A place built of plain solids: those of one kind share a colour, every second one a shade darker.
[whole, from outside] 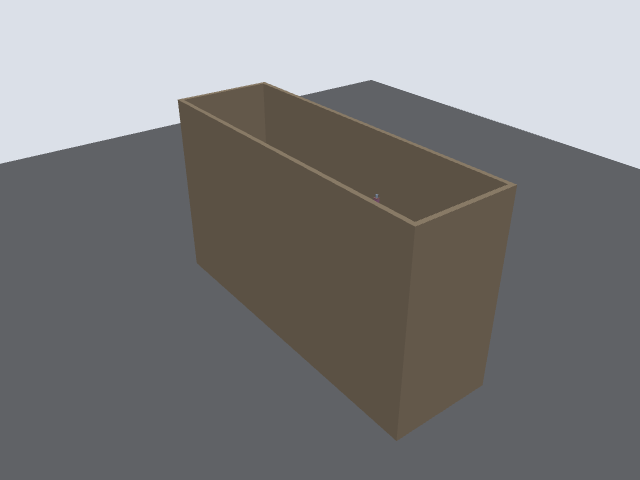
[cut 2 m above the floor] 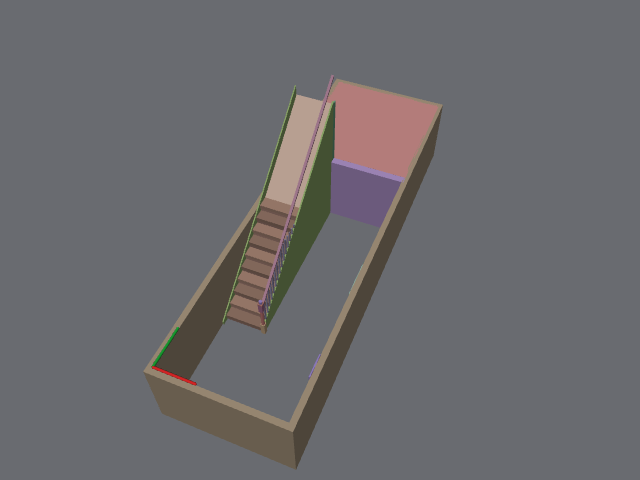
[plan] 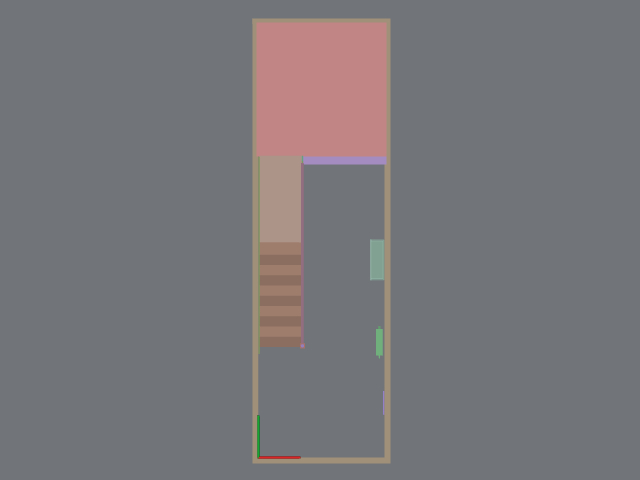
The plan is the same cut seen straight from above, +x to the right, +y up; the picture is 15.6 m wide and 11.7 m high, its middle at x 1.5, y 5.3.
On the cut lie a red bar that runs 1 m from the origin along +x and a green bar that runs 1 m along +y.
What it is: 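A villa's stair hall, a dwelling of no particular year; the hall below, the landing 3.89 m above it, and between them a joiner's timber flight of 19 risers of about 0.205 m on goings of about 0.250 m, 1.02 m clear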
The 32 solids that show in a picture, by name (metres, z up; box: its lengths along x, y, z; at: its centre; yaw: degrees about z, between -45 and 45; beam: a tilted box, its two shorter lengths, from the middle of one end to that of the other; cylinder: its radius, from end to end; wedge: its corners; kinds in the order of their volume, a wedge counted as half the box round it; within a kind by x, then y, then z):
{
 "upper_1": {"box": [3.17, 3.27, 3.94], "at": [1.53, 8.97, 1.92]},
 "wall_1": {"box": [0.15, 10.85, 6.34], "at": [-0.07, 5.28, 3.12]},
 "wall_2": {"box": [3.37, 0.15, 6.34], "at": [1.53, -0.07, 3.12]},
 "wall_3": {"box": [3.37, 0.15, 6.34], "at": [1.53, 10.62, 3.12]},
 "wall_4": {"box": [0.15, 10.85, 6.34], "at": [3.15, 5.28, 3.12]},
 "carriage_1": {"wedge": [[0.03, 2.75, -0.05], [0.03, 2.75, 0.0], [0.03, 7.35, -0.05], [0.03, 7.35, 3.78], [1.06, 2.75, -0.05], [1.06, 2.75, 0.0], [1.06, 7.35, -0.05], [1.06, 7.35, 3.78]]},
 "upper_edge_1": {"box": [2.03, 0.19, 3.94], "at": [2.11, 7.24, 1.92]},
 "string_1": {"wedge": [[0.0, 2.52, -0.05], [0.0, 2.52, 0.11], [0.0, 7.33, -0.05], [0.0, 7.33, 4.06], [0.03, 2.52, -0.05], [0.03, 2.52, 0.11], [0.03, 7.33, -0.05], [0.03, 7.33, 4.06]]},
 "string_2": {"wedge": [[1.05, 2.72, -0.05], [1.05, 2.72, 0.28], [1.05, 7.22, -0.05], [1.05, 7.22, 3.97], [1.09, 2.72, -0.05], [1.09, 2.72, 0.28], [1.09, 7.22, -0.05], [1.09, 7.22, 3.97]]},
 "rail_1": {"wedge": [[1.04, 2.77, 1.08], [1.04, 2.77, 1.14], [1.04, 7.17, 4.69], [1.04, 7.17, 4.76], [1.11, 2.77, 1.08], [1.11, 2.77, 1.14], [1.11, 7.17, 4.69], [1.11, 7.17, 4.76]]},
 "tread_1": {"wedge": [[0.02, 2.69, 0.1], [0.02, 2.69, 0.2], [0.02, 3.0, 0.1], [0.02, 3.0, 0.2], [1.06, 2.69, 0.1], [1.06, 2.69, 0.2], [1.06, 3.0, 0.1], [1.06, 3.0, 0.2]]},
 "tread_2": {"wedge": [[0.02, 2.94, 0.3], [0.02, 2.94, 0.4], [0.02, 3.25, 0.31], [0.02, 3.25, 0.41], [1.06, 2.94, 0.3], [1.06, 2.94, 0.4], [1.06, 3.25, 0.31], [1.06, 3.25, 0.41]]},
 "tread_3": {"wedge": [[0.02, 3.19, 0.51], [0.02, 3.19, 0.61], [0.02, 3.5, 0.51], [0.02, 3.5, 0.61], [1.06, 3.19, 0.51], [1.06, 3.19, 0.61], [1.06, 3.5, 0.51], [1.06, 3.5, 0.61]]},
 "tread_4": {"wedge": [[0.02, 3.44, 0.71], [0.02, 3.44, 0.81], [0.02, 3.75, 0.72], [0.02, 3.75, 0.82], [1.06, 3.44, 0.71], [1.06, 3.44, 0.81], [1.06, 3.75, 0.71], [1.06, 3.75, 0.81]]},
 "tread_5": {"wedge": [[0.02, 3.69, 0.92], [0.02, 3.69, 1.02], [0.02, 4.0, 0.92], [0.02, 4.0, 1.02], [1.06, 3.69, 0.92], [1.06, 3.69, 1.02], [1.06, 4.0, 0.92], [1.06, 4.0, 1.02]]},
 "tread_6": {"wedge": [[0.02, 3.94, 1.12], [0.02, 3.94, 1.22], [0.02, 4.25, 1.12], [0.02, 4.25, 1.22], [1.06, 3.94, 1.12], [1.06, 3.94, 1.22], [1.06, 4.25, 1.12], [1.06, 4.25, 1.22]]},
 "tread_7": {"wedge": [[0.02, 4.19, 1.33], [0.02, 4.19, 1.43], [0.02, 4.5, 1.33], [0.02, 4.5, 1.43], [1.06, 4.19, 1.33], [1.06, 4.19, 1.43], [1.06, 4.5, 1.33], [1.06, 4.5, 1.43]]},
 "tread_8": {"wedge": [[0.02, 4.44, 1.53], [0.02, 4.44, 1.63], [0.02, 4.75, 1.53], [0.02, 4.75, 1.63], [1.06, 4.44, 1.53], [1.06, 4.44, 1.63], [1.06, 4.75, 1.53], [1.06, 4.75, 1.63]]},
 "tread_9": {"wedge": [[0.02, 4.69, 1.74], [0.02, 4.69, 1.84], [0.02, 5.0, 1.74], [0.02, 5.0, 1.84], [1.06, 4.69, 1.74], [1.06, 4.69, 1.84], [1.06, 5.0, 1.74], [1.06, 5.0, 1.84]]},
 "tread_10": {"wedge": [[0.02, 4.94, 1.94], [0.02, 4.94, 2.04], [0.02, 5.25, 1.95], [0.02, 5.25, 2.05], [1.06, 4.94, 1.94], [1.06, 4.94, 2.04], [1.06, 5.25, 1.94], [1.06, 5.25, 2.04]]},
 "riser_1": {"wedge": [[0.02, 3.97, 0.99], [0.02, 3.97, 1.13], [0.02, 4.25, 1.1], [0.02, 4.25, 1.13], [1.06, 3.97, 0.99], [1.06, 3.97, 1.13], [1.06, 4.25, 1.1], [1.06, 4.25, 1.13]]},
 "riser_2": {"wedge": [[0.02, 4.22, 1.19], [0.02, 4.22, 1.34], [0.02, 4.5, 1.31], [0.02, 4.5, 1.34], [1.06, 4.22, 1.19], [1.06, 4.22, 1.33], [1.06, 4.5, 1.31], [1.06, 4.5, 1.34]]},
 "riser_3": {"wedge": [[0.02, 4.47, 1.4], [0.02, 4.47, 1.54], [0.02, 4.75, 1.51], [0.02, 4.75, 1.54], [1.06, 4.47, 1.4], [1.06, 4.47, 1.54], [1.06, 4.75, 1.51], [1.06, 4.75, 1.54]]},
 "riser_4": {"wedge": [[0.02, 4.72, 1.6], [0.02, 4.72, 1.75], [0.02, 5.0, 1.72], [0.02, 5.0, 1.75], [1.06, 4.72, 1.6], [1.06, 4.72, 1.74], [1.06, 5.0, 1.72], [1.06, 5.0, 1.75]]},
 "riser_5": {"wedge": [[0.02, 4.97, 1.81], [0.02, 4.97, 1.95], [0.02, 5.25, 1.92], [0.02, 5.25, 1.95], [1.06, 4.97, 1.81], [1.06, 4.97, 1.95], [1.06, 5.25, 1.92], [1.06, 5.25, 1.95]]},
 "radiator_1": {"box": [0.17, 0.65, 0.69], "at": [2.95, 2.81, 0.43]},
 "wall_mirror_1": {"box": [0.034, 0.58, 0.89], "at": [3.05, 1.33, 1.65]},
 "boot_bench_1": {"box": [0.29, 0.92, 0.044], "at": [2.89, 4.82, 0.48]},
 "boot_bench_2": {"box": [0.032, 1.0, 0.05], "at": [3.05, 4.82, 0.97]},
 "apron_1": {"wedge": [[1.05, 7.22, -0.05], [1.05, 7.22, 3.89], [1.05, 7.35, -0.05], [1.05, 7.35, 3.89], [1.09, 7.22, -0.05], [1.09, 7.22, 3.89], [1.09, 7.35, -0.05], [1.09, 7.35, 3.89]]},
 "newel_foot_1": {"box": [0.11, 0.11, 0.43], "at": [1.07, 2.72, 0.17]},
 "newel_foot_shaft_1": {"cylinder": 0.044, "from": [1.07, 2.72, 0.38], "to": [1.07, 2.72, 0.95]}
}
